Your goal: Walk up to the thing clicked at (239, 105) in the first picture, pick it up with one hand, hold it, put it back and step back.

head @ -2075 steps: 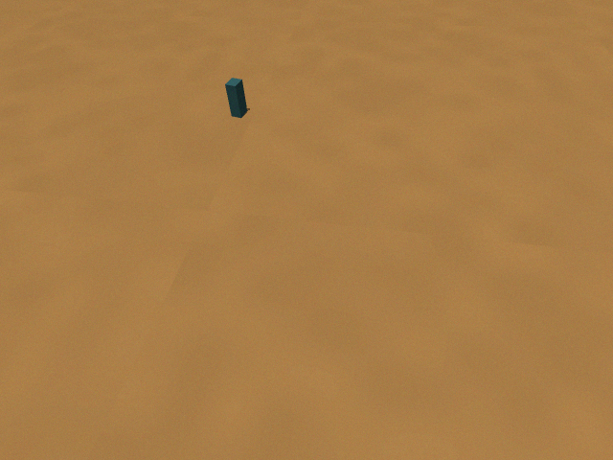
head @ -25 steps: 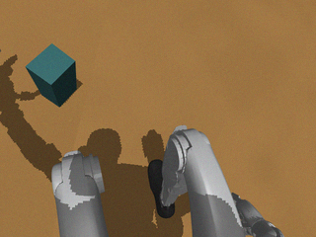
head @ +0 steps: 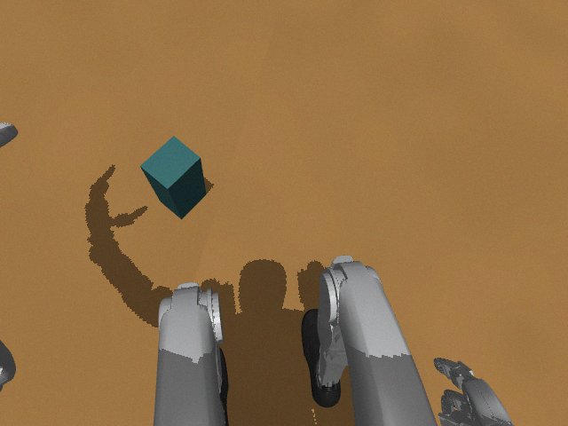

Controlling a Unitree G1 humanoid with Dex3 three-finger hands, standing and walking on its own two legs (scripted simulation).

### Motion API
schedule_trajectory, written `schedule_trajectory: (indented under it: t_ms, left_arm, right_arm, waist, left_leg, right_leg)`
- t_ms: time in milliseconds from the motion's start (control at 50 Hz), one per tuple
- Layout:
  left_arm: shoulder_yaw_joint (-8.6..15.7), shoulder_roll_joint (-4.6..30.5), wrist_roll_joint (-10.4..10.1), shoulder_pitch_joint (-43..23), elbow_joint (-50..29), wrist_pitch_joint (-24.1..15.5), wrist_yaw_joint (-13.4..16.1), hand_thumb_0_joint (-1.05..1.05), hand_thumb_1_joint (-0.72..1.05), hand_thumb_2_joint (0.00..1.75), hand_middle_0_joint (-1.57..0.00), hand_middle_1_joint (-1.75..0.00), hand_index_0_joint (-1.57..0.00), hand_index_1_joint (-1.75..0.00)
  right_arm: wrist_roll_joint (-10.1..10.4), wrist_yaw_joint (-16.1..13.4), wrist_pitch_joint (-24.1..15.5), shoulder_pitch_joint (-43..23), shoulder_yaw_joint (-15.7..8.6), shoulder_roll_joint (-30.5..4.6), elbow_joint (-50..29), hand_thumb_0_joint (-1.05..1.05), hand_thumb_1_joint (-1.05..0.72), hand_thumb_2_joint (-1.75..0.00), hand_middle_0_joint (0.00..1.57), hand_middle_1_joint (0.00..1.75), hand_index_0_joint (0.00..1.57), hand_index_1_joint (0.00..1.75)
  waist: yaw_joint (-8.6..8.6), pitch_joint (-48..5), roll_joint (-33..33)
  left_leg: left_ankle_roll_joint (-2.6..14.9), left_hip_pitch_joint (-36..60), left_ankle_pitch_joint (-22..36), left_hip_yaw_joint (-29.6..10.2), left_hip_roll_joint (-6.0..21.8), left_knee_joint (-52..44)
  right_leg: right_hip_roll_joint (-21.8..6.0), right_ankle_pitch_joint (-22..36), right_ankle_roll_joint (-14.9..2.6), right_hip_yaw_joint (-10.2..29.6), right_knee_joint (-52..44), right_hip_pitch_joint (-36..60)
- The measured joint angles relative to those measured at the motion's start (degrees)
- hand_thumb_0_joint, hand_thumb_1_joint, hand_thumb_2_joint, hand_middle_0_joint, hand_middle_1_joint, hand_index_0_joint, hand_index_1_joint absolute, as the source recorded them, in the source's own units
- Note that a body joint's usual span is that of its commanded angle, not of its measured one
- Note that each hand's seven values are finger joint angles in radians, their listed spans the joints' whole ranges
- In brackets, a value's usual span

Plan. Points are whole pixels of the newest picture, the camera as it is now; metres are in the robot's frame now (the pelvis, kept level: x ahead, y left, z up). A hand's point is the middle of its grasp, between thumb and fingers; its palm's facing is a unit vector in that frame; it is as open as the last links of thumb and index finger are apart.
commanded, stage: go down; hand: left
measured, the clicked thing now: (178, 182) +0.55 +0.16 -0.33
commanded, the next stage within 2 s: none
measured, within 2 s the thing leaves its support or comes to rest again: neither
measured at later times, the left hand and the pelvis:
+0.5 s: hand out of the picture +0.51 +0.32 +0.00, palm faces +0.13 -0.99 -0.02, open 14.8 cm; pelvis +0.00 +0.00 -0.02, yaw +0 degrees
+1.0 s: hand out of the picture +0.50 +0.34 +0.01, palm faces +0.13 -0.99 -0.03, open 15.0 cm; pelvis +0.00 +0.00 -0.02, yaw +0 degrees
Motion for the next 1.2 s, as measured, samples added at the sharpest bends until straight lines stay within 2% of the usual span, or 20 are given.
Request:
schedule_trajectory:
  t_ms: [180, 360, 540, 860, 1020, 1200]
  left_arm:
    - [0.60, -1.56, -0.58, -0.12, 3.89, -3.38, -2.29, 0.00, -0.12, 0.40, -0.29, -0.36, -0.32, -0.32]
    - [3.21, -0.97, 0.20, -3.62, 6.24, -8.77, -3.19, 0.00, -0.31, 0.34, -0.33, -0.39, -0.37, -0.35]
    - [4.62, 0.68, 1.67, -6.58, 8.59, -8.56, -3.42, -0.01, -0.43, 0.33, -0.34, -0.41, -0.38, -0.37]
    - [3.44, 4.20, 2.21, -8.37, 11.34, -7.73, -3.70, -0.01, -0.38, 0.33, -0.27, -0.34, -0.31, -0.31]
    - [3.38, 2.70, 2.01, -6.88, 9.37, -7.98, -3.77, -0.01, -0.35, 0.32, -0.27, -0.33, -0.30, -0.30]
    - [2.19, 1.01, 2.07, -6.14, 8.55, -7.60, -3.33, -0.01, -0.27, 0.35, -0.26, -0.32, -0.29, -0.29]
  right_arm:
    - [-0.68, -0.20, -3.63, -0.26, -0.66, -0.78, 0.73, 0.00, -0.88, -0.88, 0.21, 0.29, 0.20, 0.30]
    - [-2.67, 0.28, -5.52, -1.15, 0.34, -0.42, 1.49, 0.00, -0.87, -0.88, 0.21, 0.29, 0.20, 0.30]
    - [-3.70, 0.80, -4.99, -0.61, 1.40, 0.23, 2.37, 0.00, -0.88, -0.88, 0.21, 0.29, 0.20, 0.30]
    - [-3.17, 0.59, -4.50, 1.20, 1.53, -0.24, 2.42, 0.00, -0.88, -0.88, 0.21, 0.29, 0.20, 0.30]
    - [-3.18, 0.46, -4.54, 1.61, 1.26, -0.47, 2.70, 0.00, -0.88, -0.88, 0.21, 0.29, 0.20, 0.30]
    - [-3.22, 0.39, -4.57, 0.79, 1.01, 0.11, 2.74, 0.00, -0.88, -0.89, 0.21, 0.29, 0.20, 0.30]
  waist:
    - [-0.15, -0.33, -0.39]
    - [-1.59, 1.54, -0.96]
    - [-1.95, 2.19, -0.60]
    - [-2.53, 1.80, -0.59]
    - [-2.19, 1.53, -1.03]
    - [-1.70, 0.81, -0.99]
  left_leg:
    - [-0.11, 2.04, 0.33, 0.40, -0.07, -2.63]
    - [-0.46, -0.57, -0.39, 0.23, -0.14, 0.41]
    - [-0.56, -2.30, -0.86, 0.06, -0.13, 3.07]
    - [0.00, -2.47, 0.16, 0.10, 0.09, 2.90]
    - [0.19, -2.64, 0.13, 0.01, -0.08, 2.95]
    - [0.19, -1.73, -0.15, 0.23, -0.28, 2.18]
  right_leg:
    - [-0.09, 0.07, -0.16, 0.29, -2.23, 1.89]
    - [-0.14, -0.57, -0.23, 0.29, 0.96, -0.95]
    - [-0.11, -0.88, -0.29, 0.26, 3.57, -2.81]
    - [0.16, 0.40, 0.03, 0.23, 2.73, -2.54]
    - [0.01, 0.28, 0.23, 0.14, 2.61, -2.43]
    - [-0.19, -0.23, 0.12, 0.31, 2.09, -1.56]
